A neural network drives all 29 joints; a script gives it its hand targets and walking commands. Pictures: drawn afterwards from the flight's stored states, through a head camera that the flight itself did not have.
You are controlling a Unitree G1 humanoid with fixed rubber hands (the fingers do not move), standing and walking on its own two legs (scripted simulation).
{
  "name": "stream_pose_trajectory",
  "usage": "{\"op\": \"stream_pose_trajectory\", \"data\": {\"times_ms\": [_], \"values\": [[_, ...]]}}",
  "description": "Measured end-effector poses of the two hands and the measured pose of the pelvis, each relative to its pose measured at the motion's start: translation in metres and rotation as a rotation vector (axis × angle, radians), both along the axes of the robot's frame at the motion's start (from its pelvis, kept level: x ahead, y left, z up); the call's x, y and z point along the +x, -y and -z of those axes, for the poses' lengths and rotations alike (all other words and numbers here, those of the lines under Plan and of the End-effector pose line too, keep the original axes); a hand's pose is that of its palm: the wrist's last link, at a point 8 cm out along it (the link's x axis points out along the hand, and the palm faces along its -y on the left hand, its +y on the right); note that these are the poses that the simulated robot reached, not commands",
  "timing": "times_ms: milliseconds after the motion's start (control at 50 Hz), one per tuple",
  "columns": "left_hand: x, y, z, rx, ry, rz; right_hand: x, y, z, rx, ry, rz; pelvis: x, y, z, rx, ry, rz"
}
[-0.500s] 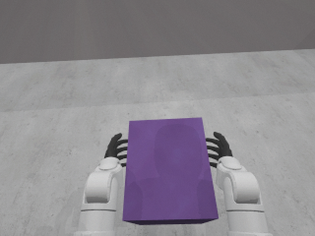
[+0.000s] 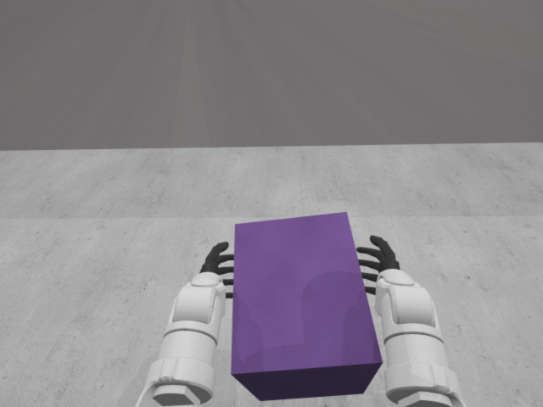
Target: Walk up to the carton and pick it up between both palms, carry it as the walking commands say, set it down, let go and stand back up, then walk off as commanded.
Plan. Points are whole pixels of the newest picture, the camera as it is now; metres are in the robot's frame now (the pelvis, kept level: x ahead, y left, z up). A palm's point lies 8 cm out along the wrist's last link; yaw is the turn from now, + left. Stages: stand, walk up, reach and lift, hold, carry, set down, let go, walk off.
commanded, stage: set down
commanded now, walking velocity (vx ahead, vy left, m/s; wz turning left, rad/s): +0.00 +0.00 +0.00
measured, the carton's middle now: (301, 311) +0.29 -0.06 -0.03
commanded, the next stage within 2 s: none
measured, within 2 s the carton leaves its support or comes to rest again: neither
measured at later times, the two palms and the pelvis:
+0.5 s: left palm (194, 310) +0.32 +0.13 -0.03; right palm (347, 305) +0.29 -0.14 -0.03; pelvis -0.04 +0.00 -0.02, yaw -1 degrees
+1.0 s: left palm (217, 319) +0.36 +0.10 -0.14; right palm (348, 321) +0.32 -0.16 -0.13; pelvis +0.01 +0.04 -0.07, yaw -3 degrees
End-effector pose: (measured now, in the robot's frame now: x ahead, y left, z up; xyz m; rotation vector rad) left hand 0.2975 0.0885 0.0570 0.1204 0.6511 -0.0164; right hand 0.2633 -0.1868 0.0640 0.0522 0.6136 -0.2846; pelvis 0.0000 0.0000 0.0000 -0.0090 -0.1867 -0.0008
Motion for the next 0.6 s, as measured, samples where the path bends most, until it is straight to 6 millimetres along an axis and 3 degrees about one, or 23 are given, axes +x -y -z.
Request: {"op": "stream_pose_trajectory", "data": {"times_ms": [100,300,460,600], "values": [[0.0,0.007,0.009,-0.023,-0.032,-0.044,0.0,0.005,0.014,0.041,-0.024,0.033,-0.016,0.012,0.005,0.017,0.022,0.028],[0.004,-0.027,0.043,-0.029,-0.031,-0.102,0.015,-0.028,0.044,0.009,-0.058,-0.03,-0.039,0.023,0.013,0.006,-0.033,0.014],[0.017,-0.043,0.08,-0.035,-0.051,-0.113,0.027,-0.046,0.078,-0.002,-0.079,-0.005,-0.042,0.004,0.02,-0.016,-0.135,0.009],[0.032,-0.034,0.118,-0.055,-0.053,-0.105,0.032,-0.04,0.117,-0.011,-0.084,0.043,-0.034,-0.019,0.029,-0.017,-0.276,0.024]]}}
